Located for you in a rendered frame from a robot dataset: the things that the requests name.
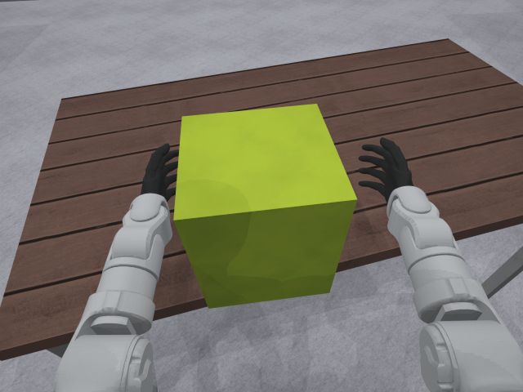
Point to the carton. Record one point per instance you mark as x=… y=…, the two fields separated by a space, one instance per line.
x=263 y=204

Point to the table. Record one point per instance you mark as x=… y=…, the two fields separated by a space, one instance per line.
x=457 y=120

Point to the right robot hand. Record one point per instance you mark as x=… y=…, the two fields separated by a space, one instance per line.
x=395 y=172

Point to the left robot upper arm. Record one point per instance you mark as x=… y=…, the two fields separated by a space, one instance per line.
x=107 y=363

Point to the left robot hand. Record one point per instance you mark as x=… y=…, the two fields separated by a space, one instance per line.
x=155 y=180

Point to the left robot forearm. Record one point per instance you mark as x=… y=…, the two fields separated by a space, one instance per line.
x=123 y=302

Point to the right robot forearm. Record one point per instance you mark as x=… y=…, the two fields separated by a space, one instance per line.
x=444 y=288

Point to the right robot upper arm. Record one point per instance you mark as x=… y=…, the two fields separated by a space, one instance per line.
x=470 y=356

